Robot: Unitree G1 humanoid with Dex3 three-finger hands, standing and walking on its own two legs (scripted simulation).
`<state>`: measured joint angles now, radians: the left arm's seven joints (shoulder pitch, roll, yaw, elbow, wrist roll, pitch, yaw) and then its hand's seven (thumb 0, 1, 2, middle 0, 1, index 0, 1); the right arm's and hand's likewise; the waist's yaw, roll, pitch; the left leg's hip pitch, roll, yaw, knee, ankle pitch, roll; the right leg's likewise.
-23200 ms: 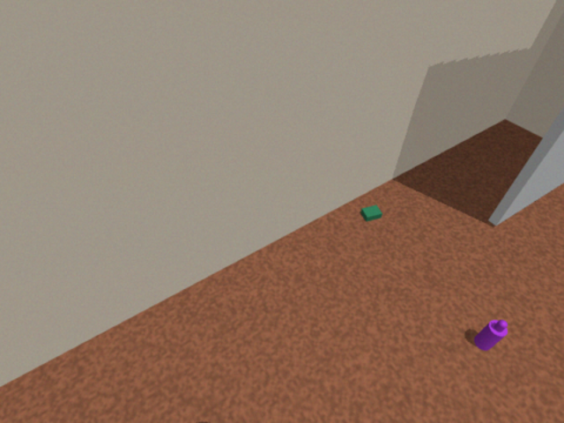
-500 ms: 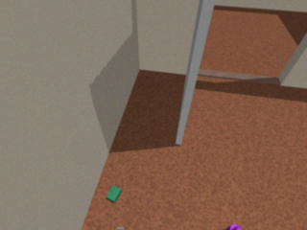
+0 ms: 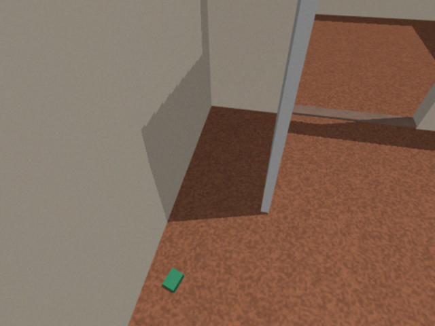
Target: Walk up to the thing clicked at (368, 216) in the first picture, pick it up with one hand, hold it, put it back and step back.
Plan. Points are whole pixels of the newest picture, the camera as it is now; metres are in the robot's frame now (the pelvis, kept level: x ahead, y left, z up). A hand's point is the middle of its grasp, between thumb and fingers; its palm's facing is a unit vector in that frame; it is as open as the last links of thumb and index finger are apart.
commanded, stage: walk up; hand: left
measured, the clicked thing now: (173, 280) +0.47 +0.22 -0.74
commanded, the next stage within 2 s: stand in 0.34 s
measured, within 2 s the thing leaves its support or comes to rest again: neither
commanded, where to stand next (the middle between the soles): +0.11 +0.01 m, yaw -3 degrees
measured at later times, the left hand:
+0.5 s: hand out of the picture +0.08 +0.26 -0.14, palm faces -0.01 -0.94 -0.34, open 7.4 cm
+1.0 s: hand out of the picture +0.10 +0.24 -0.13, palm faces -0.02 -0.94 -0.34, open 7.4 cm
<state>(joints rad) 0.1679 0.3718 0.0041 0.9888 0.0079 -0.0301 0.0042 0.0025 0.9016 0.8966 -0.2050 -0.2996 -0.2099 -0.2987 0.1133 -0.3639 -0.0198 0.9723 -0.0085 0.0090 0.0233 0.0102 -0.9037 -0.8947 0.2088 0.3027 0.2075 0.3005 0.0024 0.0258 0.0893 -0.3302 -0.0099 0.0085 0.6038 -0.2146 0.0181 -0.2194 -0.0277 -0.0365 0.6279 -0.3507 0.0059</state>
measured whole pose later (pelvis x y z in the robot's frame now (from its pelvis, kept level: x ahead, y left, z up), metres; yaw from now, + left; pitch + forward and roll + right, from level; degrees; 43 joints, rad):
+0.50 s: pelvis +0.02 +0.00 +0.02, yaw +0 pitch -2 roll +0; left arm 0.13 0.37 0.00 1.12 0.00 -0.02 -0.01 0.00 0.90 0.90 -0.20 -0.30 -0.21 -0.30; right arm 0.08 -0.34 -0.01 1.11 -0.02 -0.01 0.02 0.01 -0.91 -0.90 0.21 0.30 0.21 0.30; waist 0.01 -0.01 0.06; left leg -0.23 -0.01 0.00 0.40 -0.13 0.02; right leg -0.11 -0.02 -0.05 0.40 -0.25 0.01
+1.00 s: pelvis +0.02 -0.01 +0.02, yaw +0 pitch -2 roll +0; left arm 0.10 0.35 0.01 1.15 0.01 -0.02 -0.01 0.00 0.90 0.90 -0.20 -0.30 -0.21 -0.30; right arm 0.08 -0.35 0.00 1.16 -0.01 -0.01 0.01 0.01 -0.91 -0.90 0.21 0.30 0.20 0.30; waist -0.01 0.01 0.05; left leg -0.18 0.01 0.00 0.33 -0.11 -0.01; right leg -0.05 0.00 -0.04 0.31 -0.22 -0.01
